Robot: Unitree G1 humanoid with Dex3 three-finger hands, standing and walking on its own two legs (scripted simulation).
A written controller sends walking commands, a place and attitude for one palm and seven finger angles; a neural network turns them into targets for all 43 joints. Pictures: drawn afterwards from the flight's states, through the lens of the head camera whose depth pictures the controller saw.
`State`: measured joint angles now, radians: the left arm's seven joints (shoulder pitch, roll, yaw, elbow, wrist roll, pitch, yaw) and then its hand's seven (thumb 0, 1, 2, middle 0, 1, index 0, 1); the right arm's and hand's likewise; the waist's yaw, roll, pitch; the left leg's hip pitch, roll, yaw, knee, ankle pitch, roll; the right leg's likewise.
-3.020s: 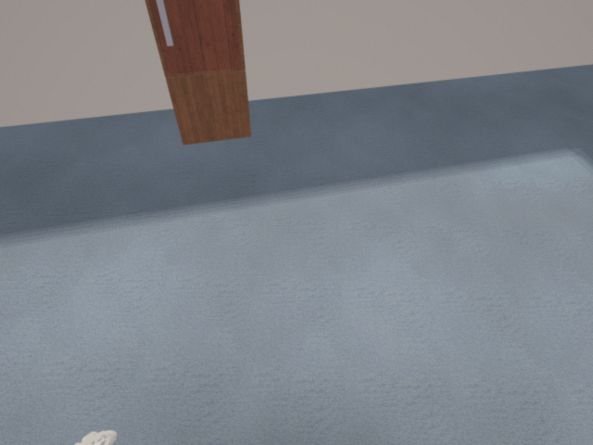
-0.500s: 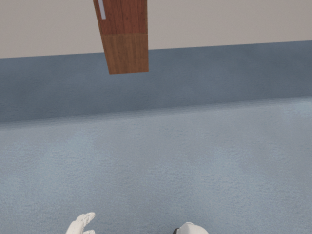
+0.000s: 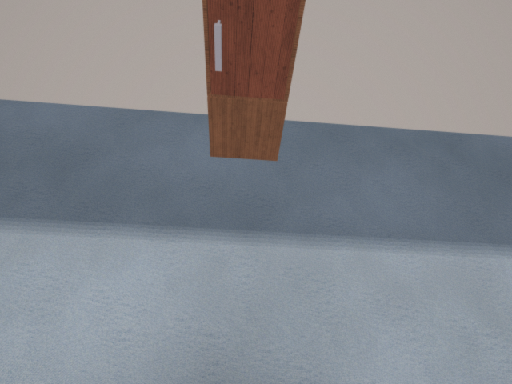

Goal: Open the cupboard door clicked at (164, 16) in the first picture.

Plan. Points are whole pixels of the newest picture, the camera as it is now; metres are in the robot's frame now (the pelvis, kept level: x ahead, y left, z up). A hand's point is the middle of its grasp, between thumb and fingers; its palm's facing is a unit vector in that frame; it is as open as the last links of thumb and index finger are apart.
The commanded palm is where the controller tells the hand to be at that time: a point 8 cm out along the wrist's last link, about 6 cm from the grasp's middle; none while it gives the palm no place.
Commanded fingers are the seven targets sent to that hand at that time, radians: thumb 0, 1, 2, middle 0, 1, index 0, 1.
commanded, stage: walk to a spot facing it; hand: left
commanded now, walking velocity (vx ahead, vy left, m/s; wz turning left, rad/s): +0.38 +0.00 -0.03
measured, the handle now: (218, 45) +1.31 +0.25 -0.10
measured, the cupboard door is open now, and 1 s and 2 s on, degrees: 0 0 0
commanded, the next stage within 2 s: take the last steps up to it in 0.74 s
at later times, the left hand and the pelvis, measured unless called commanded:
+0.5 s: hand (202, 296) +0.31 +0.13 -0.16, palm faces +0.05 -0.97 -0.22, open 7.2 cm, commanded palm none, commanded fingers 0.00 0.90 0.90 -0.20 -0.30 -0.20 -0.30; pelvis +0.24 -0.06 +0.00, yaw +1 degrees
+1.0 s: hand (179, 249) +0.42 +0.20 -0.18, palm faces +0.17 -0.97 -0.16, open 7.4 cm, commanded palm none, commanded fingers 0.00 0.90 0.90 -0.20 -0.30 -0.20 -0.30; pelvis +0.44 +0.03 +0.00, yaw +6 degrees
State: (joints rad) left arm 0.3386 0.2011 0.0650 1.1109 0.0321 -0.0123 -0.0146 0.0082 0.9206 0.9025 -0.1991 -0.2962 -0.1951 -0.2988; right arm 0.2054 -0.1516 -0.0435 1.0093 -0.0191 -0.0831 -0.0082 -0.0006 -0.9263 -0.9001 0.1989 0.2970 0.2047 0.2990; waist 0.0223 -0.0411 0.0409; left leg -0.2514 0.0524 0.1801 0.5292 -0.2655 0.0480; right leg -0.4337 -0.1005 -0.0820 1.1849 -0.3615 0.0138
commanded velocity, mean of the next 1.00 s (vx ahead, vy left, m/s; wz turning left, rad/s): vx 0.33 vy -0.01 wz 0.09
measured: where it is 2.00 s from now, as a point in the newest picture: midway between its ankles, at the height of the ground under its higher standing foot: (256, 253)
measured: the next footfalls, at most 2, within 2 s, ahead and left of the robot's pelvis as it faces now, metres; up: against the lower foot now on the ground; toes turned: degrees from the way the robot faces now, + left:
right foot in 0.32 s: +0.29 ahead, -0.16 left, +0.00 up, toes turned -10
left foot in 0.78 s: +0.50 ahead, +0.10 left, +0.00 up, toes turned +16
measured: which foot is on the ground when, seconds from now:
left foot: down 0.00-0.32, up 0.34-0.76, down 0.78-1.00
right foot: up 0.00-0.30, down 0.32-0.78, up 0.80-1.00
